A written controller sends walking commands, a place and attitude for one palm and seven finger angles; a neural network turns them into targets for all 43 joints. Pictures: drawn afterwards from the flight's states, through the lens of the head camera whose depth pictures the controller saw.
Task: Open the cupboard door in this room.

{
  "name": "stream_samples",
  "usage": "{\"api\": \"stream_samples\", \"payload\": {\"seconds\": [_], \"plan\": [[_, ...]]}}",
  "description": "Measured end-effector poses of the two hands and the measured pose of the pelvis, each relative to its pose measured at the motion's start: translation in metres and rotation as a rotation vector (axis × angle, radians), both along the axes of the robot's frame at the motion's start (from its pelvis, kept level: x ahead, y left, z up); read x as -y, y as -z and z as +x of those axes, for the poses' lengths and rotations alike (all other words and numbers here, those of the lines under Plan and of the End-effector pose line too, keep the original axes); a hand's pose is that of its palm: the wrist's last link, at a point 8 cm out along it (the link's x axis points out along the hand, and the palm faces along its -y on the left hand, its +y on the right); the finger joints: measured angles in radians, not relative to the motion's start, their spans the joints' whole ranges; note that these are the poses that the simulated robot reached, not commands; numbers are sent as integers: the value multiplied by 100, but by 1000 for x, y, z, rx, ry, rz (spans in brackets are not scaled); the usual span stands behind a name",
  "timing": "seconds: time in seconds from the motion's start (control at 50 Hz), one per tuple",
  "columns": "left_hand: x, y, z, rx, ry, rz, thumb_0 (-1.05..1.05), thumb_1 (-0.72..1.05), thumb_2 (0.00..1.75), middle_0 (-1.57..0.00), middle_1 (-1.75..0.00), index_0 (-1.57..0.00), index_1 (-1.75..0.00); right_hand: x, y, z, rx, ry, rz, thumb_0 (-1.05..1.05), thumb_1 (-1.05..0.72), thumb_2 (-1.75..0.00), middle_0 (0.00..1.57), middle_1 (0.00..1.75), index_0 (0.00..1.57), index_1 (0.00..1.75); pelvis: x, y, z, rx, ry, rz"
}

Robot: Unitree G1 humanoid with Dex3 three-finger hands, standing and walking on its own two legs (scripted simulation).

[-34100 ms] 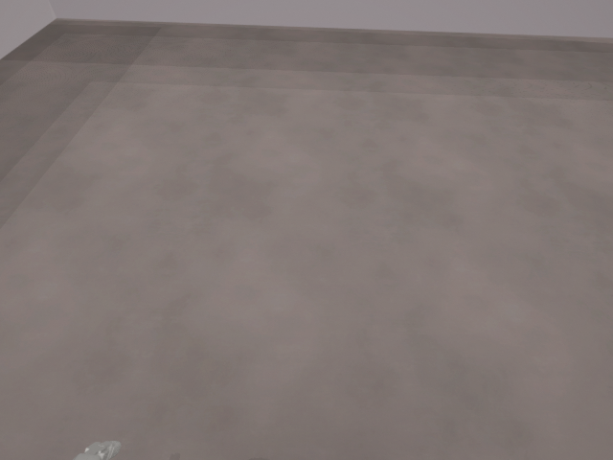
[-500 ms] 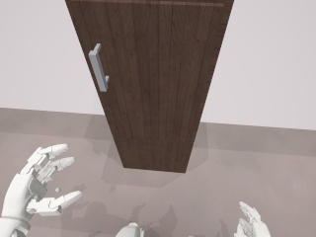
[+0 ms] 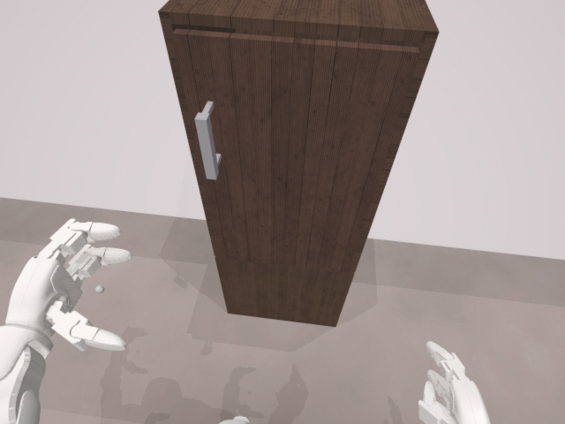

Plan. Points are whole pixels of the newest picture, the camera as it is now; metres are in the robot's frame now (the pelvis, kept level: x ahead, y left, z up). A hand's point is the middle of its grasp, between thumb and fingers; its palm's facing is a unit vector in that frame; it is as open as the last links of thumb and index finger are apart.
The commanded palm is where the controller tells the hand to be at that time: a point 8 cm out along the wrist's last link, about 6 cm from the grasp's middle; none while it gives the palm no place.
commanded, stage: raise the hand with hooked fingers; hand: left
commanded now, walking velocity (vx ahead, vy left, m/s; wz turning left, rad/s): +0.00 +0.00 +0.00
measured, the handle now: (210, 141) +0.54 +0.17 +0.10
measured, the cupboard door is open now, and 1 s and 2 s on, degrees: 0 0 0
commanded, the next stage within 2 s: move the hooked fingers beside the handle in 0.74 s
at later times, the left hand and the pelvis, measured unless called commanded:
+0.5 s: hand (93, 252) +0.29 +0.27 +0.11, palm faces -0.02 -1.00 -0.03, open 14.0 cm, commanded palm +0.27 +0.32 +0.11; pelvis +0.00 +0.00 +0.01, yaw -1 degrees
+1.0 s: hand (100, 247) +0.30 +0.26 +0.11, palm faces +0.00 -1.00 -0.02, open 14.0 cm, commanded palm +0.29 +0.31 +0.11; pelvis +0.00 -0.01 +0.01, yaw +0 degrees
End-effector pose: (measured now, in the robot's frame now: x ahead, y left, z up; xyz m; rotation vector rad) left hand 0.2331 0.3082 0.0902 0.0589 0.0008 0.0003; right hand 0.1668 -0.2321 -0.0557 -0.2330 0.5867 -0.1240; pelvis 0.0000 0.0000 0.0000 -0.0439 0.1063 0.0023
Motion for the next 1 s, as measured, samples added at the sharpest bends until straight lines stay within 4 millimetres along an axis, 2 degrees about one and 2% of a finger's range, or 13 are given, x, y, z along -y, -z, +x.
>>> {"api": "stream_samples", "payload": {"seconds": [0.14, 0.32, 0.54, 0.9, 1.0], "plan": [[-15, -13, 16, 1, 0, -11, -2, -48, 31, -30, -119, -30, -119, -4, 0, -5, -29, -6, -1, 1, -90, -89, 20, 30, 21, 30, -2, -5, -1, 15, -1, 1], [-27, -27, 37, 13, 8, -19, -2, -50, 30, -30, -120, -30, -120, 12, -1, -23, -79, 42, -35, 1, -90, -89, 20, 30, 21, 30, -2, -9, 1, 22, 4, 3], [-17, -19, 41, -10, 18, -29, -2, -50, 30, -30, -120, -30, -120, 22, -3, -32, -98, 75, -44, 1, -90, -89, 20, 30, 20, 30, -2, -11, 3, 19, 16, 10], [-13, -22, 39, -6, 7, -31, -2, -50, 30, -30, -120, -30, -120, 19, 0, -18, -80, 49, -18, 1, -90, -89, 20, 30, 20, 30, 5, -11, 4, 18, 9, 12], [-10, -21, 47, 2, 4, -40, -2, -50, 30, -30, -120, -30, -120, 23, 1, -18, -91, 47, -33, 1, -90, -89, 20, 30, 20, 30, 7, -10, 3, 17, 3, 12]]}}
